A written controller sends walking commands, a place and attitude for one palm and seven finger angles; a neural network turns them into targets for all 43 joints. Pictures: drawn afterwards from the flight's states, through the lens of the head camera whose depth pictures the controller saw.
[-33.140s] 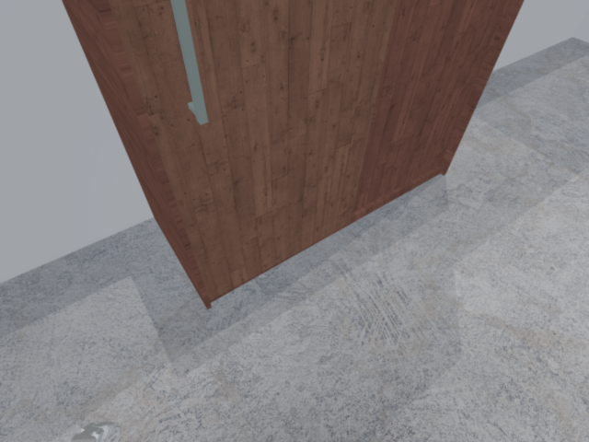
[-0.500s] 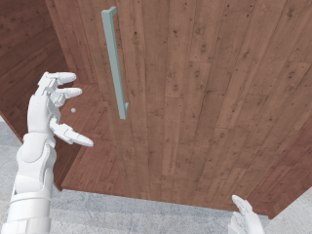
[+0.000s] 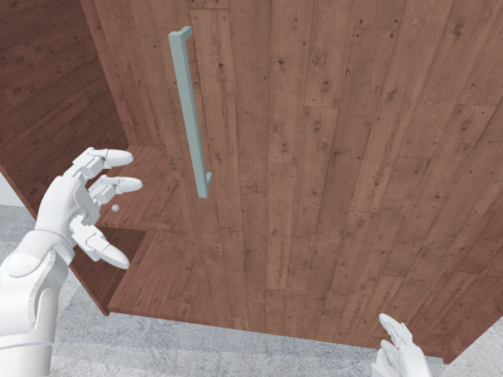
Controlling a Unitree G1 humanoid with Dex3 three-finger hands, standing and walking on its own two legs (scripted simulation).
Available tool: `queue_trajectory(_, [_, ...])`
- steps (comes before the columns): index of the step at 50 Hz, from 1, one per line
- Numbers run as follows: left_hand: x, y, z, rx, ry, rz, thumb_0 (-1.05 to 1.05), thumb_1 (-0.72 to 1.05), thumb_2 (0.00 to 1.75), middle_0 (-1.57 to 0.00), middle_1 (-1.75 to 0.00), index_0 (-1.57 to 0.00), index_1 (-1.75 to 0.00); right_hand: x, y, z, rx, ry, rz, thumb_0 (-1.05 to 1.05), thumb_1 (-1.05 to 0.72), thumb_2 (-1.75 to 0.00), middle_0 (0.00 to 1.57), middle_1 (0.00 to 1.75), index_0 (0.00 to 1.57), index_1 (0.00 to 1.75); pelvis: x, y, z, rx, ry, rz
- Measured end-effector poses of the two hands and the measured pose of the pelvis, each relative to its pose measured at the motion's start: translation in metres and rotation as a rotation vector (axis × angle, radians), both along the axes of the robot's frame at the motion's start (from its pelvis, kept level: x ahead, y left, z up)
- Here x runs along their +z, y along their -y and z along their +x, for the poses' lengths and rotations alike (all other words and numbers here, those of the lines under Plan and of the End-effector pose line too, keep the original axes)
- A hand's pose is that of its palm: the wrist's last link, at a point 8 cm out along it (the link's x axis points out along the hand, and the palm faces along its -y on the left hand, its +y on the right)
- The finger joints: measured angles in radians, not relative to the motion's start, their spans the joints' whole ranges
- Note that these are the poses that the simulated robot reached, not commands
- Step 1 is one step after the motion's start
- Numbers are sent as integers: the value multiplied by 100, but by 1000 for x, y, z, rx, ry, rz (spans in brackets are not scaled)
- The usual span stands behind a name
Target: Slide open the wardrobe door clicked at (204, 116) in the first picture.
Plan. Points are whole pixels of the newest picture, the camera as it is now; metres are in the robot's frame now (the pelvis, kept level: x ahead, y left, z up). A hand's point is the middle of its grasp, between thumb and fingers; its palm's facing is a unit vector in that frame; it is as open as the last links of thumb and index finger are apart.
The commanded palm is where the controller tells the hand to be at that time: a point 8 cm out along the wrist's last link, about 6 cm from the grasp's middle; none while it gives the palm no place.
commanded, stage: draw the hand back to the body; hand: left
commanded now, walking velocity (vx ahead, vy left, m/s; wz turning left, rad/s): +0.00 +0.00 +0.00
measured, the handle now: (196, 123) +0.48 +0.16 +0.20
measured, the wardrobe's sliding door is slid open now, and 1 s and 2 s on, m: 0.45 0.45 0.45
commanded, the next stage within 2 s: step back with the hand held close in 1.36 s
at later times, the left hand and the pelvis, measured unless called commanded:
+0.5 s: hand (80, 231) +0.24 +0.26 +0.17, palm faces +0.39 -0.89 -0.23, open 13.5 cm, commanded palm +0.20 +0.29 +0.18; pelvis +0.01 +0.01 +0.01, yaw +0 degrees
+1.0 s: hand (68, 241) +0.23 +0.28 +0.16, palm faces +0.44 -0.83 -0.36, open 8.6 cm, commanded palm +0.18 +0.31 +0.18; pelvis +0.04 +0.02 +0.01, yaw -2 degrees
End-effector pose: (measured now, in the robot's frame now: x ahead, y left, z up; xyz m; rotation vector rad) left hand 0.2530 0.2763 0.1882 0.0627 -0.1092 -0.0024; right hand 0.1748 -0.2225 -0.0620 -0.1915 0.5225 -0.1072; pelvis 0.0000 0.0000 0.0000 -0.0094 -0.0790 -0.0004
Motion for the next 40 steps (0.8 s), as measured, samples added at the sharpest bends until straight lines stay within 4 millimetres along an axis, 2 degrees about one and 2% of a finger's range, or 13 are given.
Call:
queue_trajectory(4, [7,-4,-8,17,40,-20,-1,-56,20,-25,-115,-25,-115,8,-3,9,17,45,13,2,-91,-90,21,30,20,30,0,-2,3,-6,0,2])
queue_trajectory(11, [-9,-9,-24,53,-16,-24,-1,-56,20,-25,-115,-25,-115,16,-9,20,46,59,-2,2,-91,-90,21,30,20,30,0,-3,4,0,9,0])
queue_trajectory(15, [-10,-13,-33,64,-9,-13,-1,-52,22,-25,-113,-25,-113,18,-12,24,56,65,-13,2,-91,-90,21,30,20,30,0,-3,5,4,15,-2])
queue_trajectory(17, [-5,-16,-37,149,29,71,-1,-49,23,-25,-111,-25,-111,19,-13,25,71,62,-29,2,-91,-90,21,30,20,30,1,-4,5,3,19,-6])
queue_trajectory(21, [-4,-23,-45,314,104,160,-1,-39,28,-25,-105,-24,-105,14,-16,22,83,9,-47,2,-91,-90,21,30,20,30,3,-5,3,-2,17,-7])
queue_trajectory(26, [-14,-29,-51,405,105,203,-1,-24,35,-24,-96,-24,-96,1,-17,13,71,-87,-59,2,-90,-90,21,30,20,30,6,-9,7,-9,17,-4])
queue_trajectory(33, [-13,-32,-47,427,107,252,0,0,47,-23,-82,-23,-82,-10,-19,7,43,-156,-58,2,-90,-90,21,30,20,30,7,-16,19,-19,21,2])
queue_trajectory(40, [-9,-32,-47,404,107,301,0,25,59,-23,-67,-23,-67,-7,-19,16,19,-148,-41,2,-90,-90,21,30,20,30,8,-19,30,-31,17,5])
